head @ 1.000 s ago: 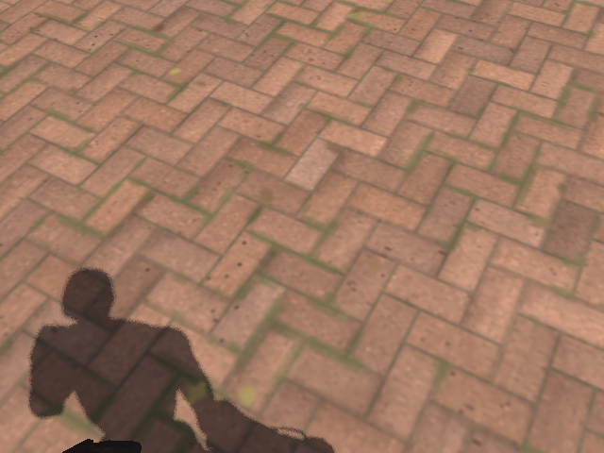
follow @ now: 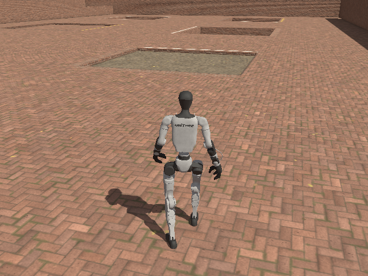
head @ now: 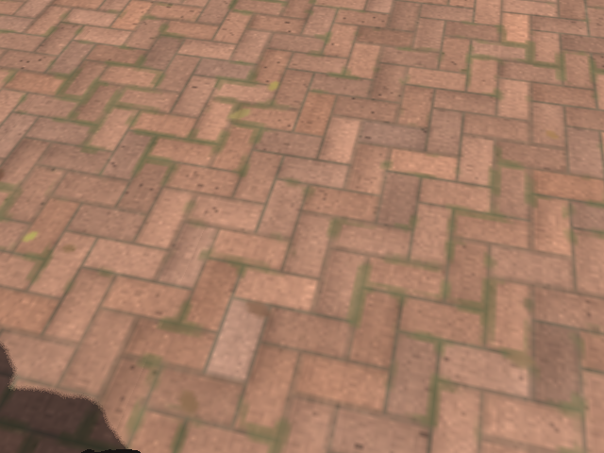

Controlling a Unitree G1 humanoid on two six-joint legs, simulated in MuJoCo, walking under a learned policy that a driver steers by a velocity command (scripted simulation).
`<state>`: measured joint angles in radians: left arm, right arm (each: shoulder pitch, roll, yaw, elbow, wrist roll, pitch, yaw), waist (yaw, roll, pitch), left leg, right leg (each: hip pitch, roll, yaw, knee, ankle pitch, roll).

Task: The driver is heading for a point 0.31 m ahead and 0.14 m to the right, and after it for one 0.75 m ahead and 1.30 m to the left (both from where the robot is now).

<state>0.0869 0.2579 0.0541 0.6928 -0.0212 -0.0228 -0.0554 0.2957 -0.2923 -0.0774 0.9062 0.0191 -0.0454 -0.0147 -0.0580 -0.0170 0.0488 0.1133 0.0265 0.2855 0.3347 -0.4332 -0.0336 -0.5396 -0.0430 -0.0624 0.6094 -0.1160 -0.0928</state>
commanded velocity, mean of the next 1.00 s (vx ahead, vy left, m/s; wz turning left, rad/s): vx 0.50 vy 0.00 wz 0.14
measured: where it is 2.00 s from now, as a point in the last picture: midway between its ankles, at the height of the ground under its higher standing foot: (203, 220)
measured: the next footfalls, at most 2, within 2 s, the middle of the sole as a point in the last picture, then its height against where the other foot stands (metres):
right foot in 0.02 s outside the picture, level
left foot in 0.56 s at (268, 429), level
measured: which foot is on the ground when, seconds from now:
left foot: down 0.00-0.02, up 0.04-0.54, down 0.56-1.00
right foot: up 0.00-0.00, down 0.02-0.58, up 0.60-1.00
